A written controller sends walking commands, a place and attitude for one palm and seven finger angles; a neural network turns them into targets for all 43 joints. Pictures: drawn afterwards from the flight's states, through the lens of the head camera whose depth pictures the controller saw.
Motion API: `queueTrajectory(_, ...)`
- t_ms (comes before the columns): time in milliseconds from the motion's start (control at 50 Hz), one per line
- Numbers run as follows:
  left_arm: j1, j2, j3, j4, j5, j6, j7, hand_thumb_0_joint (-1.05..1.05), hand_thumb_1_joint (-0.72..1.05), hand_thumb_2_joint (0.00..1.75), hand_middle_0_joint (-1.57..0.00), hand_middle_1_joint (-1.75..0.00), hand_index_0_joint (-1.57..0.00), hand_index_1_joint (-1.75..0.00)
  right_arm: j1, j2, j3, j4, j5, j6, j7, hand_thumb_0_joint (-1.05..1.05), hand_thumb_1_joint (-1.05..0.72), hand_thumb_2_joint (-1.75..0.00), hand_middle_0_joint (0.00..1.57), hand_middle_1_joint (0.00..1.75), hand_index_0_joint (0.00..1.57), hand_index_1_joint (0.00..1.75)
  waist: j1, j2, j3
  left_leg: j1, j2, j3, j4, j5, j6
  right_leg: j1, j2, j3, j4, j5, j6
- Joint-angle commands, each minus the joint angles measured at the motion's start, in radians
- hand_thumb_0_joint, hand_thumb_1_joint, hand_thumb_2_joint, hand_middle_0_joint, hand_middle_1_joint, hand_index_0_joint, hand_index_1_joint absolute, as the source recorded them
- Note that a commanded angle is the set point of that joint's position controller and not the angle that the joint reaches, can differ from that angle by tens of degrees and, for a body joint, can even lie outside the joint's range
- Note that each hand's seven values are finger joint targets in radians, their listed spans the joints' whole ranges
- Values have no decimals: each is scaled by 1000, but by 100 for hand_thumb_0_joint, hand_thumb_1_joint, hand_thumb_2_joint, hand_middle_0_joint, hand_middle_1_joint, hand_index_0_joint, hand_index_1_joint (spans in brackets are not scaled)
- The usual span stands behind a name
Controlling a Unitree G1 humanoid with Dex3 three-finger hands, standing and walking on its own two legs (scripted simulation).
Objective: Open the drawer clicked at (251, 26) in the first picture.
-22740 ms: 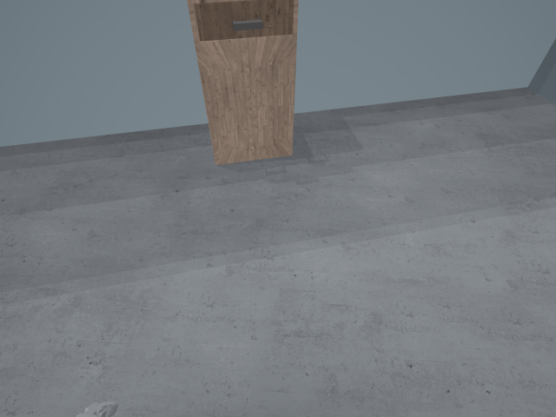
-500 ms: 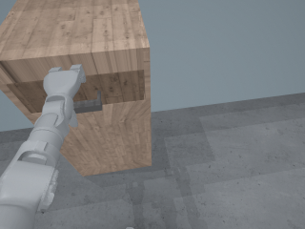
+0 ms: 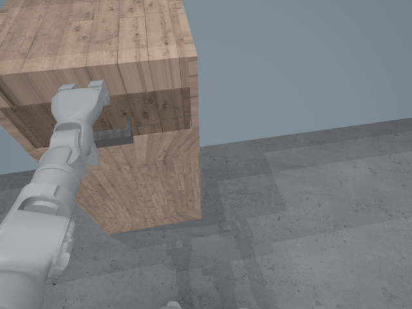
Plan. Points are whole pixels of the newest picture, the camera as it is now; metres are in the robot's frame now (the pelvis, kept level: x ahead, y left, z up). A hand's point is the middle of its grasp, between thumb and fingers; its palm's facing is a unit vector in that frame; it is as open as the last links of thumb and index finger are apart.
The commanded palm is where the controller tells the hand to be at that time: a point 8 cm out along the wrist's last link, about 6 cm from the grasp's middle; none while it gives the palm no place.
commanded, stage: lower the fingers behind the handle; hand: left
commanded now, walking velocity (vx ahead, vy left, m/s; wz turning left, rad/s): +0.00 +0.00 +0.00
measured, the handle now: (106, 130) +0.51 +0.24 +0.01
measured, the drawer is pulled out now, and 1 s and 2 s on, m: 0.00 0.00 0.00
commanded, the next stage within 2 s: lift the fingers back up to retry in 1.62 s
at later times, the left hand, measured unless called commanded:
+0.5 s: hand (91, 125) +0.47 +0.24 +0.08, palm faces +0.05 +0.01 -1.00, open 13.6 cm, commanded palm +0.46 +0.24 +0.08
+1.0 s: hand (90, 141) +0.47 +0.26 +0.03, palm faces -0.01 -0.01 -1.00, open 13.7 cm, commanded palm +0.46 +0.25 +0.05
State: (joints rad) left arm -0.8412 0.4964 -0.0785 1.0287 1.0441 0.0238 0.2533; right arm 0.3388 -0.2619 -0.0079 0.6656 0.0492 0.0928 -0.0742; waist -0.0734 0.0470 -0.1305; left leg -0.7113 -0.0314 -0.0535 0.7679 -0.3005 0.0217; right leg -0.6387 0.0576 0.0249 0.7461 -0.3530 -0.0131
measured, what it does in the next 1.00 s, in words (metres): stands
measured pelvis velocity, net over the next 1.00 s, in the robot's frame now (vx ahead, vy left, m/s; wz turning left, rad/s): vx -0.02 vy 0.01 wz -0.01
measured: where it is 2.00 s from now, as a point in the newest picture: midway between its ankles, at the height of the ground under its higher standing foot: outside the picture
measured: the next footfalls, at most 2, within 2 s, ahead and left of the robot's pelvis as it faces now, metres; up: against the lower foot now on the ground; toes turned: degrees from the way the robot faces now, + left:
none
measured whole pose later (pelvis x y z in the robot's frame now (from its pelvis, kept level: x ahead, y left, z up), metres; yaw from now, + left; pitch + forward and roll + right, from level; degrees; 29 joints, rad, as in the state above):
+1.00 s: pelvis -0.02 +0.01 -0.03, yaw -1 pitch +19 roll -2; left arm -0.86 0.55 -0.07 1.05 1.05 -0.03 0.29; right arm 0.37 -0.26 -0.02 0.66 0.03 0.05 -0.07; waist -0.09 0.04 -0.15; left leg -0.94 -0.03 -0.05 0.95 -0.34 0.03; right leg -0.86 0.07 0.02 0.92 -0.39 0.00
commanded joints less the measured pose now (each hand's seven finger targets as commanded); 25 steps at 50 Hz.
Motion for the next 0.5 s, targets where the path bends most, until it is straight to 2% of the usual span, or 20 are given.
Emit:
queueTrajectory(0,-397,304,82,-79,8,43,6,0,-50,30,-30,-120,-30,-120,75,-144,-53,-86,-5,-28,-17,0,-90,-90,20,30,20,30,-33,-54,-246,166,-2,52,-95,-4,39,69,-6,-10,-156,22,-8)
queueTrajectory(80,-389,280,59,-40,8,41,3,0,-50,30,-30,-120,-30,-120,85,-148,-51,-82,-5,-31,-16,0,-90,-90,20,30,20,30,-44,-72,-204,132,0,51,-96,-38,38,38,-5,-14,-155,-7,-6)
queueTrajectory(140,-359,286,78,-37,11,39,6,0,-50,30,-30,-120,-30,-120,88,-150,-56,-81,-8,-31,-13,0,-90,-90,20,30,20,30,-31,-71,-230,140,2,51,-92,-19,38,47,-3,-15,-150,6,-10)
queueTrajectory(160,-355,266,56,-37,16,39,6,0,-50,30,-30,-120,-30,-120,89,-148,-56,-86,-7,-32,-12,0,-90,-90,20,30,20,30,-35,-52,-229,143,1,55,-89,-28,37,30,-3,-15,-145,-2,-9)
queueTrajectory(180,-346,240,43,-30,11,40,8,0,-50,30,-30,-120,-30,-120,92,-147,-56,-85,-8,-33,-9,0,-90,-90,20,30,20,30,-36,-65,-217,137,1,53,-89,-36,37,22,-1,-18,-146,-7,-9)
queueTrajectory(220,-337,234,35,-2,16,48,10,0,-50,30,-30,-120,-30,-120,91,-150,-55,-83,-6,-35,-7,0,-90,-90,20,30,20,30,-42,-67,-174,118,2,50,-91,-71,35,-13,-1,-22,-146,-38,-10)
queueTrajectory(260,-361,259,49,-4,18,50,13,0,-50,30,-30,-120,-30,-120,99,-155,-56,-76,-7,-37,-6,0,-90,-90,20,30,20,30,-46,-69,-192,110,3,52,-84,-66,38,-8,-2,-17,-141,-33,-9)
queueTrajectory(300,-336,227,28,5,18,59,13,0,-50,30,-30,-120,-30,-120,102,-152,-56,-81,-8,-37,-4,0,-90,-90,20,30,20,30,-44,-75,-203,108,0,54,-77,-59,38,-8,0,-19,-138,-28,-9)
queueTrajectory(360,-326,232,34,21,17,64,12,0,-50,30,-30,-120,-30,-120,108,-155,-57,-77,-9,-35,-1,0,-90,-90,20,30,20,30,-43,-76,-202,106,3,54,-72,-56,37,-19,1,-23,-131,-26,-10)
queueTrajectory(420,-322,185,-3,31,20,76,9,0,-50,30,-30,-120,-30,-120,106,-156,-57,-80,-9,-33,2,0,-90,-90,20,30,20,30,-51,-86,-182,99,3,48,-70,-74,35,-52,3,-31,-124,-42,-12)
queueTrajectory(460,-318,180,-3,41,20,79,8,0,-50,30,-30,-120,-30,-120,108,-156,-58,-80,-10,-34,4,0,-90,-90,20,30,20,30,-51,-82,-187,102,4,49,-66,-80,35,-62,4,-31,-120,-48,-12)
queueTrajectory(480,-325,170,-18,51,20,85,8,0,-50,30,-30,-120,-30,-120,104,-159,-56,-80,-9,-33,3,0,-90,-90,20,30,20,30,-62,-89,-166,91,4,47,-64,-101,35,-79,3,-30,-122,-62,-10)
